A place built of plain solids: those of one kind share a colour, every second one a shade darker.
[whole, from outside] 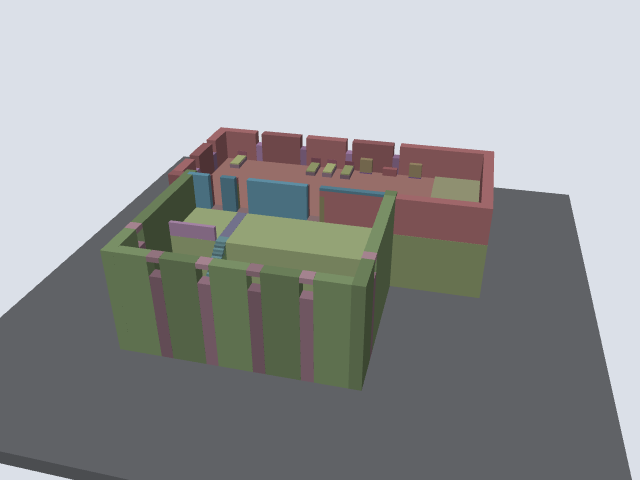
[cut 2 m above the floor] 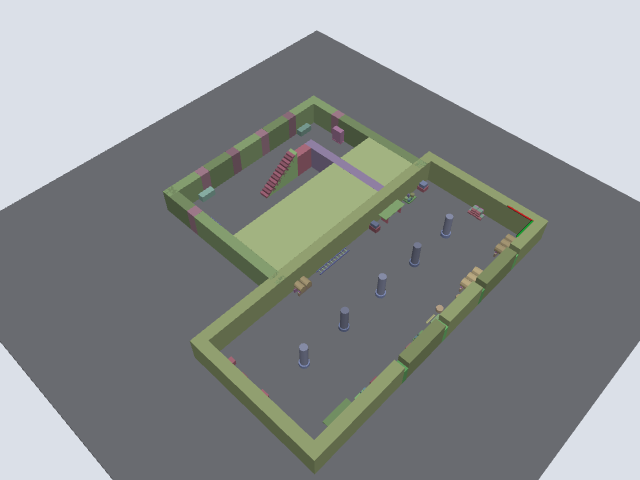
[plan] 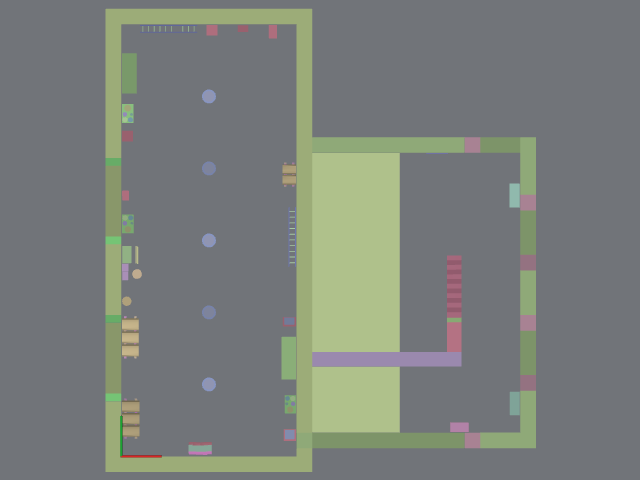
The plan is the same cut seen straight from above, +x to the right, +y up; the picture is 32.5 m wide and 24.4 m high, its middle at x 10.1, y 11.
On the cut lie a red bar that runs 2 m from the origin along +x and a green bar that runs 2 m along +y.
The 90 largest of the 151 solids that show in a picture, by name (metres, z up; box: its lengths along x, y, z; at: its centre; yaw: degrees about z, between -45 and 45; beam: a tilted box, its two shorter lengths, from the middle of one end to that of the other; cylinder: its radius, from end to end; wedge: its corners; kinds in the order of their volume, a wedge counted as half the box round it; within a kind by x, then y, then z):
{
 "floor_gallery_1": {"box": [4.45, 3.35, 5.03], "at": [11.93, 2.89, 2.21]},
 "floor_gallery_2": {"box": [4.45, 10.13, 5.03], "at": [11.93, 10.37, 2.21]},
 "wall_undercroft_1": {"box": [0.8, 3.6, 4.72], "at": [-0.4, 1.0, 2.06]},
 "wall_undercroft_2": {"box": [0.8, 3.59, 4.72], "at": [-0.4, 4.99, 2.06]},
 "wall_undercroft_3": {"box": [0.8, 3.59, 4.72], "at": [-0.4, 8.98, 2.06]},
 "wall_undercroft_4": {"box": [0.8, 3.59, 4.72], "at": [-0.4, 12.98, 2.06]},
 "wall_undercroft_5": {"box": [0.8, 7.59, 4.72], "at": [-0.4, 18.97, 2.06]},
 "wall_undercroft_6": {"box": [10.51, 0.8, 4.72], "at": [4.46, -0.4, 2.06]},
 "wall_undercroft_7": {"box": [10.51, 0.8, 4.72], "at": [4.46, 22.36, 2.06]},
 "wall_undercroft_8": {"box": [0.8, 23.56, 4.72], "at": [9.31, 10.98, 2.06]},
 "wall_vestibule_1": {"box": [0.8, 0.8, 7.73], "at": [9.31, 0.81, 3.56]},
 "wall_vestibule_2": {"box": [0.8, 0.8, 7.73], "at": [9.31, 15.83, 3.56]},
 "wall_vestibule_3": {"box": [8.54, 0.8, 7.73], "at": [13.18, 0.81, 3.56]},
 "wall_vestibule_4": {"box": [8.54, 0.8, 7.73], "at": [13.18, 15.83, 3.56]},
 "wall_vestibule_5": {"box": [2.83, 0.8, 7.73], "at": [19.67, 0.81, 3.56]},
 "wall_vestibule_6": {"box": [2.83, 0.8, 7.73], "at": [19.67, 15.83, 3.56]},
 "wall_vestibule_7": {"box": [0.8, 2.93, 7.73], "at": [20.68, 1.87, 3.56]},
 "wall_vestibule_8": {"box": [0.8, 2.26, 7.73], "at": [20.68, 5.26, 3.56]},
 "wall_vestibule_9": {"box": [0.8, 2.26, 7.73], "at": [20.68, 8.32, 3.56]},
 "wall_vestibule_10": {"box": [0.8, 2.26, 7.73], "at": [20.68, 11.38, 3.56]},
 "wall_vestibule_11": {"box": [0.8, 2.93, 7.73], "at": [20.68, 14.77, 3.56]},
 "wall_dorter_1": {"box": [0.8, 3.52, 2.8], "at": [-0.4, 0.96, 5.83]},
 "wall_dorter_2": {"box": [0.8, 3.44, 2.8], "at": [-0.4, 4.99, 5.83]},
 "wall_dorter_3": {"box": [0.8, 3.44, 2.8], "at": [-0.4, 8.98, 5.83]},
 "wall_dorter_4": {"box": [0.8, 3.44, 2.8], "at": [-0.4, 12.98, 5.83]},
 "wall_dorter_5": {"box": [0.8, 7.51, 2.8], "at": [-0.4, 19.0, 5.83]},
 "wall_dorter_6": {"box": [3.18, 0.8, 2.8], "at": [0.79, -0.4, 5.83]},
 "wall_dorter_7": {"box": [2.75, 0.8, 2.8], "at": [4.46, -0.4, 5.83]},
 "wall_dorter_8": {"box": [10.51, 0.8, 2.8], "at": [4.46, 22.36, 5.83]},
 "wall_dorter_9": {"box": [3.18, 0.8, 2.8], "at": [8.12, -0.4, 5.83]},
 "wall_dorter_10": {"box": [0.8, 3.21, 2.8], "at": [9.31, 0.81, 5.83]},
 "wall_dorter_11": {"box": [0.8, 4.48, 2.8], "at": [9.31, 7.65, 5.83]},
 "wall_dorter_12": {"box": [0.8, 11.92, 2.8], "at": [9.31, 16.8, 5.83]},
 "floor_dorter_1": {"box": [8.91, 21.96, 0.4], "at": [4.46, 10.98, 4.53]},
 "wall_vestibule_under_light_1": {"box": [0.8, 0.8, 6.38], "at": [17.85, 0.81, 2.89]},
 "wall_vestibule_under_light_2": {"box": [0.8, 0.8, 6.38], "at": [17.85, 15.83, 2.89]},
 "wall_vestibule_under_light_3": {"box": [0.8, 0.8, 6.38], "at": [20.68, 3.74, 2.89]},
 "wall_vestibule_under_light_4": {"box": [0.8, 0.8, 6.38], "at": [20.68, 6.79, 2.89]},
 "wall_vestibule_under_light_5": {"box": [0.8, 0.8, 6.38], "at": [20.68, 9.85, 2.89]},
 "wall_vestibule_under_light_6": {"box": [0.8, 0.8, 6.38], "at": [20.68, 12.9, 2.89]},
 "wall_wallhead_1": {"box": [0.45, 1.65, 3.0], "at": [9.48, 1.59, 5.93]},
 "wall_wallhead_2": {"box": [0.45, 1.1, 3.0], "at": [9.48, 3.91, 5.93]},
 "wall_wallhead_3": {"box": [0.45, 4.48, 3.0], "at": [9.48, 7.65, 5.93]},
 "wall_wallhead_4": {"box": [0.45, 5.04, 3.0], "at": [9.48, 13.36, 5.93]},
 "mass_under_upper_1": {"box": [7.59, 0.74, 2.73], "at": [13.5, 4.93, 1.06]},
 "floor_dais_1": {"box": [8.91, 3.66, 0.17], "at": [4.46, 20.13, 4.81]},
 "wall_dorter_under_light_1": {"box": [0.8, 0.55, 1.75], "at": [-0.4, 3.0, 5.3]},
 "wall_dorter_under_light_2": {"box": [0.8, 0.55, 1.75], "at": [-0.4, 6.99, 5.3]},
 "wall_dorter_under_light_3": {"box": [0.8, 0.55, 1.75], "at": [-0.4, 10.98, 5.3]},
 "wall_dorter_under_light_4": {"box": [0.8, 0.55, 1.75], "at": [-0.4, 14.97, 5.3]},
 "wall_dorter_under_light_5": {"box": [0.7, 0.8, 1.75], "at": [2.73, -0.4, 5.3]},
 "fill_under_steps_1": {"wedge": [[16.56, 6.82, -0.3], [16.56, 6.82, 2.51], [16.56, 10.47, -0.3], [16.56, 10.47, -0.24], [17.3, 6.82, -0.3], [17.3, 6.82, 2.51], [17.3, 10.47, -0.3], [17.3, 10.47, -0.24]]},
 "mass_under_head_1": {"box": [0.74, 1.53, 2.73], "at": [16.93, 6.07, 1.06]},
 "pier_undercroft_1": {"cylinder": 0.27, "from": [4.46, 3.66, 0.3], "to": [4.46, 3.66, 2.39]},
 "pier_undercroft_2": {"cylinder": 0.27, "from": [4.46, 7.32, 0.25], "to": [4.46, 7.32, 2.39]},
 "pier_undercroft_3": {"cylinder": 0.27, "from": [4.46, 10.98, 0.25], "to": [4.46, 10.98, 2.39]},
 "pier_undercroft_4": {"cylinder": 0.27, "from": [4.46, 14.64, 0.24], "to": [4.46, 14.64, 2.39]},
 "pier_undercroft_5": {"cylinder": 0.27, "from": [4.46, 18.3, 0.24], "to": [4.46, 18.3, 2.39]},
 "wall_undercroft_under_light_1": {"box": [0.8, 0.4, 1.75], "at": [-0.4, 3.0, 0.57]},
 "wall_undercroft_under_light_2": {"box": [0.8, 0.4, 1.75], "at": [-0.4, 6.99, 0.57]},
 "wall_undercroft_under_light_3": {"box": [0.8, 0.4, 1.75], "at": [-0.4, 10.98, 0.57]},
 "wall_undercroft_under_light_4": {"box": [0.8, 0.4, 1.75], "at": [-0.4, 14.97, 0.57]},
 "bed_frame_dorter_1": {"box": [1.94, 0.8, 0.3], "at": [1.0, 8.11, 4.88]},
 "bed_frame_dorter_2": {"box": [1.94, 0.81, 0.37], "at": [1.0, 9.54, 4.92]},
 "bed_frame_dorter_3": {"box": [1.95, 0.8, 0.36], "at": [1.01, 11.07, 4.91]},
 "bed_frame_dorter_4": {"box": [2.0, 0.85, 0.32], "at": [1.03, 1.4, 4.89]},
 "wall_vestibule_over_light_1": {"box": [0.8, 0.8, 0.35], "at": [17.85, 0.81, 7.25]},
 "wall_vestibule_over_light_2": {"box": [0.8, 0.8, 0.35], "at": [17.85, 15.83, 7.25]},
 "wall_vestibule_over_light_3": {"box": [0.8, 0.8, 0.35], "at": [20.68, 3.74, 7.25]},
 "wall_vestibule_over_light_4": {"box": [0.8, 0.8, 0.35], "at": [20.68, 6.79, 7.25]},
 "wall_vestibule_over_light_5": {"box": [0.8, 0.8, 0.35], "at": [20.68, 9.85, 7.25]},
 "wall_vestibule_over_light_6": {"box": [0.8, 0.8, 0.35], "at": [20.68, 12.9, 7.25]},
 "threshold_wall_head_1": {"box": [0.8, 1.65, 0.3], "at": [9.31, 2.89, 4.58]},
 "threshold_wall_head_2": {"box": [0.8, 1.65, 0.3], "at": [9.31, 4.93, 4.58]},
 "threshold_wall_head_3": {"box": [0.8, 1.65, 0.3], "at": [9.31, 10.37, 4.58]},
 "jamb_wall_head_1": {"box": [0.8, 0.35, 2.05], "at": [9.31, 4.28, 5.75]},
 "jamb_wall_head_2": {"box": [0.8, 0.35, 2.05], "at": [9.31, 11.02, 5.75]},
 "parapet_gallery_1": {"box": [0.3, 3.36, 1.05], "at": [14.01, 2.89, 5.25]},
 "aumbry_carcase_dorter_1": {"box": [0.41, 1.01, 1.11], "at": [0.24, 16.67, 5.38]},
 "aumbry_carcase_dorter_2": {"box": [0.44, 1.02, 1.15], "at": [0.26, 12.55, 5.39]},
 "floor_head_the_stone_1": {"box": [3.72, 0.74, 0.3], "at": [11.57, 4.93, 4.58]},
 "chest_vestibule_1": {"box": [0.51, 1.21, 0.6], "at": [19.99, 13.26, 0.25]},
 "chest_vestibule_2": {"box": [0.51, 1.2, 0.55], "at": [20.0, 2.69, 0.23]},
 "bed_pallet_dorter_1": {"box": [1.82, 0.74, 0.11], "at": [1.03, 8.11, 5.09]},
 "bed_pallet_dorter_2": {"box": [1.82, 0.75, 0.11], "at": [1.03, 9.54, 5.16]},
 "bed_pallet_dorter_3": {"box": [1.83, 0.74, 0.11], "at": [1.04, 11.07, 5.14]},
 "bed_pallet_dorter_4": {"box": [1.88, 0.79, 0.11], "at": [1.06, 1.4, 5.11]},
 "aumbry_carcase_vestibule_1": {"box": [0.92, 0.46, 1.11], "at": [17.19, 1.48, 0.65]},
 "chest_dorter_1": {"box": [0.46, 1.18, 0.61], "at": [0.26, 14.57, 5.03]},
 "crate_undercroft_1": {"box": [0.67, 0.49, 0.45], "at": [8.54, 6.84, 0.17]}
}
